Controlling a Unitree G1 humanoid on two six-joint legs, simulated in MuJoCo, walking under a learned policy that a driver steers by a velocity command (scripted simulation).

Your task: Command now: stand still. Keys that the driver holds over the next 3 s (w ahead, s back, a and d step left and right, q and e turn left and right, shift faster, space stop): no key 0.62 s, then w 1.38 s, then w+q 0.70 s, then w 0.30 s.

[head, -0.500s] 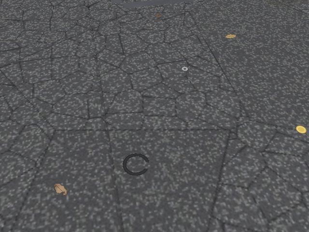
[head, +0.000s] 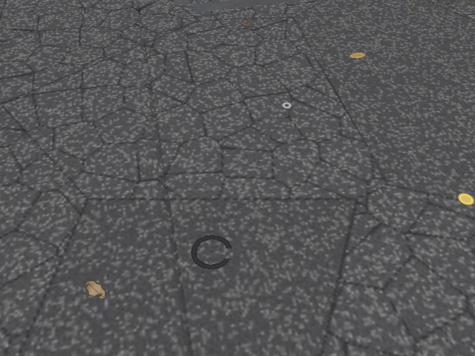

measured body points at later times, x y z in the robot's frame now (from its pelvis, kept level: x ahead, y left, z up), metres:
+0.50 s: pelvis +0.00 +0.00 +0.00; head +0.02 +0.00 +0.45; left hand +0.03 +0.25 -0.16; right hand -0.01 -0.23 -0.16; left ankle -0.04 +0.12 -0.74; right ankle +0.03 -0.12 -0.74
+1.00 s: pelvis +0.09 -0.04 +0.00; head +0.10 -0.06 +0.45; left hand +0.08 +0.22 -0.14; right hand +0.11 -0.30 -0.15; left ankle +0.00 +0.10 -0.65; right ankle +0.07 -0.13 -0.74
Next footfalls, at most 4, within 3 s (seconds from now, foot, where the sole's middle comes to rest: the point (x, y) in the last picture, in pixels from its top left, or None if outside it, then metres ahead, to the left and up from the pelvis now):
1.38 left None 0.49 0.10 -0.77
1.92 right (291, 262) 0.81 -0.14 -0.77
2.50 left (212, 192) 1.09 0.13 -0.77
3.00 right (234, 127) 1.44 0.05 -0.77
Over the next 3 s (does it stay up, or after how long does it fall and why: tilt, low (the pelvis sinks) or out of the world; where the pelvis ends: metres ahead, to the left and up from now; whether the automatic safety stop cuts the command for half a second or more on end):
stays up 1.24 0.08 -0.01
